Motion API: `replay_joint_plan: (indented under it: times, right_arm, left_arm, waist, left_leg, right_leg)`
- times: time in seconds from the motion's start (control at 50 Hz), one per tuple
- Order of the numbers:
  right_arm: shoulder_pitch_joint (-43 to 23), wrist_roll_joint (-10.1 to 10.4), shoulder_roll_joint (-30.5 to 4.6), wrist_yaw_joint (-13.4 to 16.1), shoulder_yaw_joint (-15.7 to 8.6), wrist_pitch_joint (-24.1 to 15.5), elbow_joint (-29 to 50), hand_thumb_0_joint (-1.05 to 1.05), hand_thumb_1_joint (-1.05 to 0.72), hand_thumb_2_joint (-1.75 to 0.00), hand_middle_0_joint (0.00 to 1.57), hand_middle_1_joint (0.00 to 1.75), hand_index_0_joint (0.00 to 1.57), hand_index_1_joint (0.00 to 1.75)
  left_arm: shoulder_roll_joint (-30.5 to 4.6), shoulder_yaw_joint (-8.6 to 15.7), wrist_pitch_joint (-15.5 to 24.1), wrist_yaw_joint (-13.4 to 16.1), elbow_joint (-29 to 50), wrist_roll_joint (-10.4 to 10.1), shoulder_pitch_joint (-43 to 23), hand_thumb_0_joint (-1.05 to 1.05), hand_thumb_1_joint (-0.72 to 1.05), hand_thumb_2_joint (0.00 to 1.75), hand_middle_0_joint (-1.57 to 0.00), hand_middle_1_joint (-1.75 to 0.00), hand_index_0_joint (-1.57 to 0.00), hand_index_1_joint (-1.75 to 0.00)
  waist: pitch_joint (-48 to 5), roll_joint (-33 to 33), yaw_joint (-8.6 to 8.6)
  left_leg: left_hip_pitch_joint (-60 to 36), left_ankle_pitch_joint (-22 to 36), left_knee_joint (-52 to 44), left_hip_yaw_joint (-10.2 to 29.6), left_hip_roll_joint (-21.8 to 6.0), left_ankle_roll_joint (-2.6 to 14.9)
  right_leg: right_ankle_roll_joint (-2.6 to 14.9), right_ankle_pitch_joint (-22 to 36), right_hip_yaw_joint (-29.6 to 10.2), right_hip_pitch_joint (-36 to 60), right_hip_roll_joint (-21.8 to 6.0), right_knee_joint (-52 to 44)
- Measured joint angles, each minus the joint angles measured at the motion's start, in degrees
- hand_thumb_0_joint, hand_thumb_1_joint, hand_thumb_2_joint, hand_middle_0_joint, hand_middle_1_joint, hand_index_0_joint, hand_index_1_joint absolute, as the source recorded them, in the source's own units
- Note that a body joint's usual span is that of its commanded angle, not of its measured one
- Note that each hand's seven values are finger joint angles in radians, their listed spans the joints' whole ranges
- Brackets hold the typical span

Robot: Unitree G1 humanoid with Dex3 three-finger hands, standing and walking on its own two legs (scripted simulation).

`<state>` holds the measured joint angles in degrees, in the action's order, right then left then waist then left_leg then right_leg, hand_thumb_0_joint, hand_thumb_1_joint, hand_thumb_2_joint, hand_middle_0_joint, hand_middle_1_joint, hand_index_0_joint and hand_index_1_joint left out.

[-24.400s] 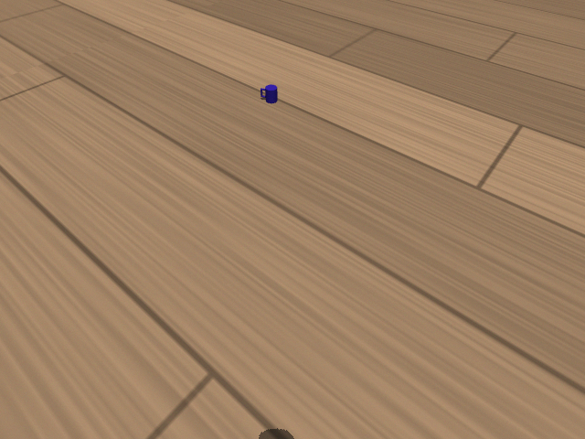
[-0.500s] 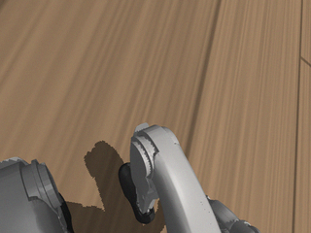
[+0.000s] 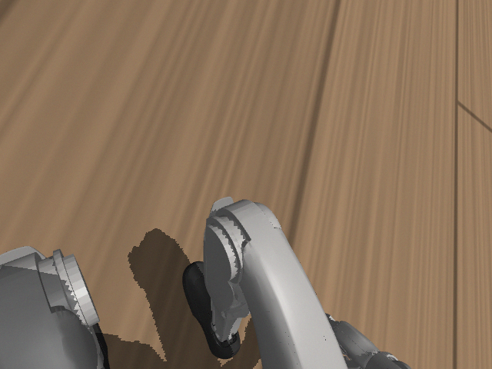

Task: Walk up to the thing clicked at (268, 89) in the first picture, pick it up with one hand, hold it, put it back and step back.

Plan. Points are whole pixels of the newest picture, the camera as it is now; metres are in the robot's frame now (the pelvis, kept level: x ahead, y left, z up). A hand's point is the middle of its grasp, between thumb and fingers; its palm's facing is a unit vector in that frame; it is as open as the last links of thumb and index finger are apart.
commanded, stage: close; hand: left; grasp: from above
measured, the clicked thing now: out of the picture +0.41 +0.36 -0.26
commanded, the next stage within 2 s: settle in 0.56 s
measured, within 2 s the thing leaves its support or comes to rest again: leaves its support in 1.06 s
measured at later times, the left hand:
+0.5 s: hand out of the picture +0.42 +0.36 -0.22, palm faces -0.40 -0.19 -0.89, open 10.6 cm
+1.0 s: hand out of the picture +0.42 +0.36 -0.22, palm faces -0.39 -0.17 -0.90, open 10.3 cm
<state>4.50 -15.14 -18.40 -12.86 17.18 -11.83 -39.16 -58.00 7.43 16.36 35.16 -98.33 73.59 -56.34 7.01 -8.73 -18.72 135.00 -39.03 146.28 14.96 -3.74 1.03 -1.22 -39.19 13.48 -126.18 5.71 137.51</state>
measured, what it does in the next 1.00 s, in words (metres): stands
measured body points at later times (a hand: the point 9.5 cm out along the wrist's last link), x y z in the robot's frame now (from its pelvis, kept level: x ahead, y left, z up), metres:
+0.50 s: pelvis +0.00 +0.00 +0.00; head +0.25 +0.13 +0.35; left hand +0.44 +0.37 -0.17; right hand +0.08 -0.24 -0.07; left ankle +0.07 +0.13 -0.27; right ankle +0.11 -0.10 -0.27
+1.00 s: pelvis +0.00 +0.00 +0.00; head +0.24 +0.14 +0.35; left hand +0.43 +0.37 -0.17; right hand +0.09 -0.24 -0.07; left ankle +0.07 +0.13 -0.27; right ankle +0.11 -0.10 -0.27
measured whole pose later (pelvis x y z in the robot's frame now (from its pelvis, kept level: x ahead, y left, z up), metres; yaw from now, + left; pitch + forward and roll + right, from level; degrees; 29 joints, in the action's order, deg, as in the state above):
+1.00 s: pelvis +0.00 +0.00 +0.00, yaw +0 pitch +27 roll -14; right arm 5.8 -14.3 -17.5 -12.9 15.4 -11.4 -38.9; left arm -54.8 8.8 13.3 30.8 -89.3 71.3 -52.2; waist 5.5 -7.3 -17.2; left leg 135.4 -39.3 145.6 14.6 -3.3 0.5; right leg -0.7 -39.8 13.3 -126.8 5.3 137.3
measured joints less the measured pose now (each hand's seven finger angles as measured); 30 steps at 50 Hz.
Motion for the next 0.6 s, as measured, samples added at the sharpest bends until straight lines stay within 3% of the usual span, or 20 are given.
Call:
replay_joint_plan:
  times: [0.16, 0.44, 0.6]
  right_arm:
    - [-0.3, -0.11, -0.1, -0.42, 0.21, -1.18, 0.63, 0.0, -0.9, -0.9, 0.2, 0.29, 0.2, 0.3]
    - [0.75, 0.25, 0.1, -0.19, 0.81, -1.06, 0.84, 0.0, -0.9, -0.9, 0.2, 0.29, 0.2, 0.3]
    - [0.63, 0.44, 0.06, 0.02, 0.9, -0.49, 0.78, 0.0, -0.9, -0.9, 0.2, 0.29, 0.2, 0.3]
  left_arm:
    - [-0.04, -0.76, -1.33, 0.61, -1.11, -0.35, -1.13, 0.01, -0.11, 0.79, -0.46, -0.92, -0.43, -0.9]
    - [-0.09, -0.54, -1.6, -1.55, 0.35, -2.96, -0.71, 0.01, -0.09, 0.76, -0.53, -0.9, -0.48, -0.87]
    - [-0.2, -1.03, -1.41, -1.95, 0.17, -3.19, -0.84, 0.01, -0.09, 0.77, -0.55, -0.87, -0.5, -0.87]
  waist:
    - [0.35, 0.07, -0.24]
    - [0.9, 0.67, -0.11]
    - [0.61, 0.52, -0.12]
  left_leg:
    - [0.11, 0.39, -0.13, -0.19, -0.01, -0.01]
    - [-0.1, 0.16, -0.5, -0.25, -0.13, -0.16]
    - [-0.4, -0.06, -0.4, -0.06, -0.03, -0.22]
  right_leg:
    - [0.03, 0.35, -0.15, -0.27, -0.04, 0.07]
    - [0.18, 0.29, -0.21, -0.36, 0.03, -0.19]
    - [0.18, 0.07, -0.06, 0.07, 0.02, -0.22]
